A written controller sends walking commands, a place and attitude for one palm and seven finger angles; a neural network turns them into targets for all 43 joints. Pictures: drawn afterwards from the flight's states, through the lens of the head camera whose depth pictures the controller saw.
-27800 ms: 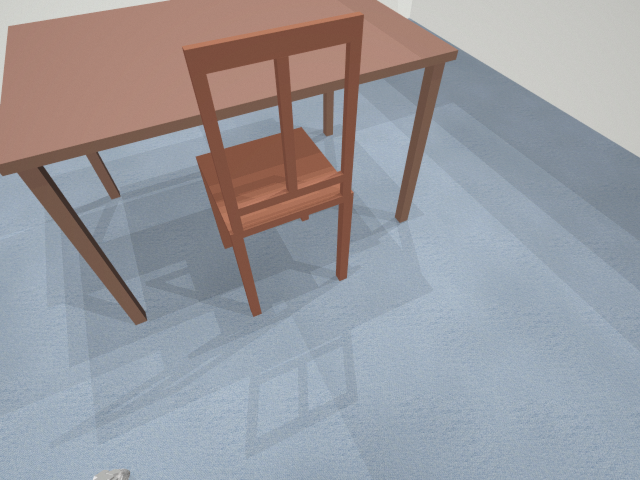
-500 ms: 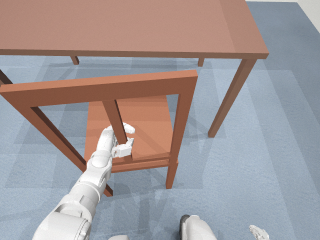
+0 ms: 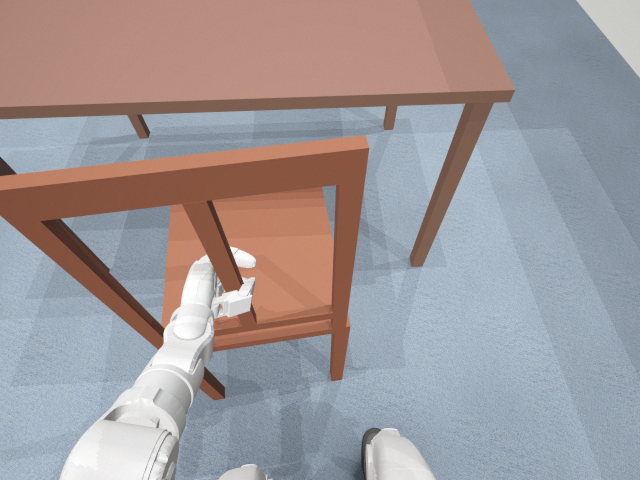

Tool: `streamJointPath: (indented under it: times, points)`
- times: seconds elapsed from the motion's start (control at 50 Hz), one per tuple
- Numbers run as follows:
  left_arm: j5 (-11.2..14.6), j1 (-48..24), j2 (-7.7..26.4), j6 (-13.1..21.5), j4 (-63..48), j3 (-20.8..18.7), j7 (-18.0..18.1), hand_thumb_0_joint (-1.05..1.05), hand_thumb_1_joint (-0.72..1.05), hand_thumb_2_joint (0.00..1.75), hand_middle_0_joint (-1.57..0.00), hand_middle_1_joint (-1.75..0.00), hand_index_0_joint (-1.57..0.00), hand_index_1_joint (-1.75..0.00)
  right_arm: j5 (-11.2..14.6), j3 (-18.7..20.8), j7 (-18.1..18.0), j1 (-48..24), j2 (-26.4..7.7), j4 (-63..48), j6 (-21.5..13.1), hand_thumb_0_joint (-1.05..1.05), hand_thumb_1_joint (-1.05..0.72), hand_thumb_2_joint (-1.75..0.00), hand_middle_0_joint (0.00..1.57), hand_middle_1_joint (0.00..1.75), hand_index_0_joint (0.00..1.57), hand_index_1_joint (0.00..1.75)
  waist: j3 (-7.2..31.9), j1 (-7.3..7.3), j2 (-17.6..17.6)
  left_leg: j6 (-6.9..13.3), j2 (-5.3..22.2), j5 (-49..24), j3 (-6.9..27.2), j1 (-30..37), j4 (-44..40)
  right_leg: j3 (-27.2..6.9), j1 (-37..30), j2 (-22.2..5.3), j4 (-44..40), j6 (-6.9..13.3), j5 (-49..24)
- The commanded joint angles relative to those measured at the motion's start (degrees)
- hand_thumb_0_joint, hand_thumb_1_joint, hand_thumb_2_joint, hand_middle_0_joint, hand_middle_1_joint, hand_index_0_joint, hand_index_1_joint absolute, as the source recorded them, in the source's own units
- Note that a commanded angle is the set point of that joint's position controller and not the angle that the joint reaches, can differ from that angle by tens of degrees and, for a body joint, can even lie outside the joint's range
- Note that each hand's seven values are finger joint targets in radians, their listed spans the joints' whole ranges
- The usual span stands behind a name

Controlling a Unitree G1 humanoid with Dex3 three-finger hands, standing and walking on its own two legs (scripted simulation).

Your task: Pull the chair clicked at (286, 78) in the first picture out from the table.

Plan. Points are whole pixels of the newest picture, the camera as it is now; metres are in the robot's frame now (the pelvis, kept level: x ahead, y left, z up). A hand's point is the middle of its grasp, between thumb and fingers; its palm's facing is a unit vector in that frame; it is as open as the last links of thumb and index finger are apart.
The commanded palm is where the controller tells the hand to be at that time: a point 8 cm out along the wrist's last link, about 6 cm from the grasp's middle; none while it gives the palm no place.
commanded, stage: step backward, pulling the chair out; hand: left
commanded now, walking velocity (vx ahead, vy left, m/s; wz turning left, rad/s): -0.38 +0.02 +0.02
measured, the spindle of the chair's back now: (229, 274) +0.39 +0.13 -0.03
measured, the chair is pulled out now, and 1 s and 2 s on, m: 0.24 0.26 0.30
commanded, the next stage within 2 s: none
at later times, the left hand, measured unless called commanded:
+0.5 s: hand (241, 300) +0.35 +0.11 -0.05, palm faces -0.06 -0.98 -0.20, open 5.7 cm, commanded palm +0.36 +0.17 -0.04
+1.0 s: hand (239, 303) +0.35 +0.12 -0.05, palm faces -0.05 -0.98 -0.21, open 5.7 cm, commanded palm +0.35 +0.17 -0.04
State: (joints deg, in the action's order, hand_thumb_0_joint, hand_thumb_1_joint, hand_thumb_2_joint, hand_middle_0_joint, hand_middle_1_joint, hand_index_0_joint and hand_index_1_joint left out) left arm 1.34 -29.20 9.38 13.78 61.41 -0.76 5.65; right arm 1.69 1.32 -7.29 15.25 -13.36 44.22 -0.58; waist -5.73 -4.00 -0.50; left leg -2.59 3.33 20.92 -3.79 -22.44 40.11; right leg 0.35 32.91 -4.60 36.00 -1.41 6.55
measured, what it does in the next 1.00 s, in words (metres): stands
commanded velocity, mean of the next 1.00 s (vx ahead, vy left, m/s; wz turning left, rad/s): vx -0.38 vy -0.05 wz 0.03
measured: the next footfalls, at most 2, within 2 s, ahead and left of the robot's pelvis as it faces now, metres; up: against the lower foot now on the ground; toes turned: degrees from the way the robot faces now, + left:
right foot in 1.78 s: +0.08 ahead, -0.13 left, +0.00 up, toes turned -3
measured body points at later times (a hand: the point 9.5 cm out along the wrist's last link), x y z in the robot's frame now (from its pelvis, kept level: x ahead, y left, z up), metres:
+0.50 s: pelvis +0.00 +0.01 +0.01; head +0.07 +0.00 +0.45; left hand +0.35 +0.17 -0.04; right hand +0.08 -0.25 -0.13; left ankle +0.00 +0.15 -0.71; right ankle +0.13 -0.14 -0.71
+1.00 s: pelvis -0.01 +0.00 +0.00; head +0.06 +0.00 +0.45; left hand +0.35 +0.17 -0.04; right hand +0.06 -0.27 -0.12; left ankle +0.00 +0.15 -0.71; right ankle +0.11 -0.14 -0.71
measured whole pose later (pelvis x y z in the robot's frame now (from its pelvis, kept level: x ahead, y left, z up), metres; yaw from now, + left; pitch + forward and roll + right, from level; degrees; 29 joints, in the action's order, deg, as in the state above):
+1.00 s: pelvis -0.01 +0.00 +0.00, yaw -1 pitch +3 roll +2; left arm 0.9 -27.9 9.9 13.1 60.2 0.2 5.5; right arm 1.6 0.7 -7.7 15.5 -13.2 42.0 -0.6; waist -6.0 -2.9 -1.6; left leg -2.2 1.9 18.8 -2.6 -20.9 37.2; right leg 0.0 30.8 -4.4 33.5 -1.3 4.8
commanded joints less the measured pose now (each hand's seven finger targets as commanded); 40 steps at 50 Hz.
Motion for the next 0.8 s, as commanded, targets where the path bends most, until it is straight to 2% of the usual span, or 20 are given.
streamJointPath:
  times: [0.0, 0.06, 0.08, 0.12, 0.16, 0.18, 0.2, 0.24, 0.3, 0.32, 0.36, 0.4, 0.44, 0.48, 0.52, 0.54, 0.6, 0.66, 0.72, 0.78]
  points:
    - [-1.2, -16.7, 9.9, 4.0, -9.5, -1.3, 0.5, 0.00, 0.90, 0.90, -0.50, -1.45, -0.50, -1.45, 0.3, 1.8, -0.6, 3.5, -7.5, -4.4, -2.2, 0.00, -0.90, -0.90, 0.20, 0.30, 0.20, 0.30, 23.3, 1.24, -7.4, 1.8, -0.4, 4.4, 1.8, 5.6, -5.2, -7.9, -13.7, -8.8, -16.0, 3.0, 8.3]
    - [-1.4, -17.8, 8.6, 4.6, -11.2, -0.7, 0.5, 0.00, 0.90, 0.90, -0.50, -1.45, -0.50, -1.45, 0.2, 1.5, -0.8, 1.8, -7.7, -5.8, -2.3, 0.00, -0.90, -0.90, 0.20, 0.30, 0.20, 0.30, 23.3, 1.41, -2.0, 3.0, 3.0, 0.6, 3.6, 4.4, -12.2, -4.2, -15.3, -4.4, -12.3, 0.5, 9.3]
    - [-1.3, -17.6, 8.7, 4.5, -12.0, -0.5, 0.6, 0.00, 0.90, 0.90, -0.50, -1.45, -0.50, -1.45, 0.2, 1.5, -1.0, 1.0, -8.4, -6.2, -2.2, 0.00, -0.90, -0.90, 0.20, 0.30, 0.20, 0.30, 22.2, 1.64, 2.3, 3.7, 5.2, -1.6, 4.7, 2.6, -15.1, -2.7, -16.2, -2.6, -8.7, 0.0, 8.6]
    - [-1.4, -18.2, 7.0, 4.5, -13.3, 0.5, 0.7, 0.00, 0.90, 0.90, -0.50, -1.45, -0.50, -1.45, 0.3, 1.4, -1.0, 0.2, -8.1, -7.7, -2.1, 0.00, -0.90, -0.90, 0.20, 0.30, 0.20, 0.30, 21.4, 2.01, 7.1, 4.3, 8.5, -8.3, 5.7, -1.7, -16.6, -0.5, -19.4, -0.4, 0.3, 0.1, 2.6]
    - [-1.7, -19.5, 7.7, 4.6, -14.1, 0.0, 0.7, 0.00, 0.90, 0.90, -0.50, -1.45, -0.50, -1.45, 0.1, 1.9, -1.0, 1.0, -7.6, -7.6, -2.0, 0.00, -0.90, -0.90, 0.20, 0.30, 0.20, 0.30, 22.5, 1.78, 5.0, 3.6, 8.7, -16.2, 4.5, 0.4, -12.9, -1.4, -19.8, -1.4, 1.4, 0.7, -7.3]
    - [-1.7, -20.0, 8.4, 4.3, -14.2, -0.1, 0.6, 0.00, 0.90, 0.90, -0.50, -1.45, -0.50, -1.45, -0.1, 2.0, -1.1, 1.0, -7.9, -7.4, -1.9, 0.00, -0.90, -0.90, 0.20, 0.30, 0.20, 0.30, 22.7, 1.55, 4.5, 3.1, 8.4, -15.6, 4.2, 0.1, -12.4, -1.7, -20.3, -1.9, 1.5, 0.8, -8.9]
    - [-1.8, -20.0, 8.0, 4.1, -14.1, 0.3, 0.4, 0.00, 0.90, 0.90, -0.50, -1.45, -0.50, -1.45, -0.1, 1.9, -1.0, 0.6, -7.7, -7.6, -1.6, 0.00, -0.90, -0.90, 0.20, 0.30, 0.20, 0.30, 20.8, 1.74, 5.4, 3.0, 8.0, -10.0, 3.7, -2.9, -12.5, -2.5, -19.7, -2.7, 1.7, 1.2, -4.9]
    - [-1.6, -19.8, 8.3, 4.1, -13.7, 0.3, 0.6, 0.00, 0.90, 0.90, -0.50, -1.45, -0.50, -1.45, 0.2, 2.0, -1.0, 1.5, -7.6, -7.2, -1.5, 0.00, -0.90, -0.90, 0.20, 0.30, 0.20, 0.30, 20.3, 1.78, 0.7, 2.6, 5.4, -2.4, 2.8, -3.6, -8.9, -5.4, -17.6, -4.5, -1.9, 2.3, -0.8]
    - [-1.6, -17.9, 10.1, 4.1, -11.3, -0.5, 0.5, 0.00, 0.90, 0.90, -0.50, -1.45, -0.50, -1.45, 0.1, 2.1, -0.9, 4.0, -6.9, -5.0, -1.9, 0.00, -0.90, -0.90, 0.20, 0.30, 0.20, 0.30, 22.5, 1.22, -7.4, 1.7, -0.6, 5.2, 0.9, 3.8, -2.8, -10.1, -12.5, -8.6, -14.3, 3.3, 5.2]
    - [-1.7, -18.0, 10.6, 4.2, -10.3, -1.0, 0.6, 0.00, 0.90, 0.90, -0.50, -1.45, -0.50, -1.45, 0.3, 2.0, -0.8, 4.4, -6.8, -4.5, -2.1, 0.00, -0.90, -0.90, 0.20, 0.30, 0.20, 0.30, 23.3, 1.24, -10.3, 1.5, -1.6, 5.3, 0.9, 5.2, -1.7, -10.1, -12.9, -9.5, -16.5, 3.6, 6.9]
    - [-1.9, -18.6, 10.3, 4.4, -9.7, -1.1, 0.6, 0.00, 0.90, 0.90, -0.50, -1.45, -0.50, -1.45, 0.1, 1.4, -0.7, 3.6, -6.8, -4.2, -2.4, 0.00, -0.90, -0.90, 0.20, 0.30, 0.20, 0.30, 24.1, 1.14, -9.8, 1.7, -1.7, 4.1, 1.6, 6.8, -2.6, -8.2, -13.5, -9.5, -17.2, 3.3, 7.3]
    - [-1.8, -18.1, 9.9, 4.4, -9.2, -1.1, 0.7, 0.00, 0.90, 0.90, -0.50, -1.45, -0.50, -1.45, 0.1, 1.3, -1.1, 2.9, -7.6, -4.1, -2.5, 0.00, -0.90, -0.90, 0.20, 0.30, 0.20, 0.30, 23.8, 1.08, -4.5, 2.5, 1.1, -1.5, 3.6, 6.9, -10.0, -4.5, -14.2, -6.0, -13.1, 1.4, 5.0]
    - [-1.7, -19.2, 7.9, 5.1, -10.8, 0.1, 0.5, 0.00, 0.90, 0.90, -0.50, -1.45, -0.50, -1.45, 0.1, 1.3, -1.2, 0.9, -8.0, -5.9, -2.5, 0.00, -0.90, -0.90, 0.20, 0.30, 0.20, 0.30, 22.5, 1.56, 2.9, 3.9, 6.4, -6.5, 6.1, 3.0, -15.8, -1.2, -15.6, -1.3, -5.0, -0.3, 5.6]
    - [-1.7, -21.7, 7.4, 5.3, -12.9, 0.6, 0.8, 0.00, 0.90, 0.90, -0.50, -1.45, -0.50, -1.45, 0.0, 1.2, -1.6, -0.5, -7.9, -6.7, -2.3, 0.00, -0.90, -0.90, 0.20, 0.30, 0.20, 0.30, 20.6, 1.73, 8.9, 4.8, 9.6, -14.5, 7.3, -0.9, -16.8, 0.4, -17.8, 0.1, 3.1, 0.0, 0.3]
    - [-1.9, -21.3, 7.6, 5.1, -13.1, 0.0, 0.7, 0.00, 0.90, 0.90, -0.50, -1.45, -0.50, -1.45, -0.3, 1.6, -1.4, 0.3, -7.3, -6.9, -2.2, 0.00, -0.90, -0.90, 0.20, 0.30, 0.20, 0.30, 21.6, 1.86, 5.6, 4.5, 10.2, -21.8, 7.1, 0.4, -13.0, -0.6, -19.4, -0.5, 3.3, 0.7, -6.3]
    - [-2.0, -21.5, 6.9, 4.9, -12.8, 0.7, 0.6, 0.00, 0.90, 0.90, -0.50, -1.45, -0.50, -1.45, -0.3, 1.8, -1.2, 0.4, -7.2, -6.8, -2.2, 0.00, -0.90, -0.90, 0.20, 0.30, 0.20, 0.30, 20.6, 1.84, 5.4, 3.7, 9.5, -19.9, 6.5, -0.6, -11.8, -1.4, -19.4, -1.3, 2.5, 1.3, -7.1]
    - [-1.9, -20.5, 8.7, 4.6, -12.3, 0.0, 0.6, 0.00, 0.90, 0.90, -0.50, -1.45, -0.50, -1.45, 0.0, 2.4, -1.3, 2.2, -7.5, -5.6, -1.9, 0.00, -0.90, -0.90, 0.20, 0.30, 0.20, 0.30, 23.6, 1.02, 0.4, 1.9, 5.8, -14.6, 4.1, 1.5, -7.5, -4.5, -19.1, -4.2, -0.8, 2.6, -14.1]
    - [-1.8, -19.1, 9.9, 4.6, -10.4, -0.5, 0.5, 0.00, 0.90, 0.90, -0.50, -1.45, -0.50, -1.45, 0.1, 2.2, -1.1, 3.0, -6.8, -4.4, -1.9, 0.00, -0.90, -0.90, 0.20, 0.30, 0.20, 0.30, 24.3, 0.91, -5.4, 1.2, 0.5, -1.0, 2.3, 4.2, -3.2, -8.8, -15.6, -8.4, -10.8, 3.5, -4.1]
    - [-1.6, -18.0, 11.2, 4.2, -8.6, -1.6, 0.6, 0.00, 0.90, 0.90, -0.50, -1.45, -0.50, -1.45, 0.3, 1.7, -0.9, 2.9, -6.8, -3.9, -2.4, 0.00, -0.90, -0.90, 0.20, 0.30, 0.20, 0.30, 24.3, 1.32, -8.9, 1.5, -1.5, 3.9, 2.0, 6.1, -2.2, -8.4, -14.9, -9.6, -16.3, 3.4, 4.3]
    - [-1.2, -17.7, 10.7, 3.7, -8.4, -1.5, 0.7, 0.00, 0.90, 0.90, -0.50, -1.45, -0.50, -1.45, 0.3, 1.2, -1.0, 2.1, -7.6, -4.0, -2.5, 0.00, -0.90, -0.90, 0.20, 0.30, 0.20, 0.30, 23.4, 1.27, -5.8, 2.2, 0.1, 0.5, 3.6, 6.9, -8.0, -5.2, -15.1, -7.6, -15.4, 2.1, 5.7]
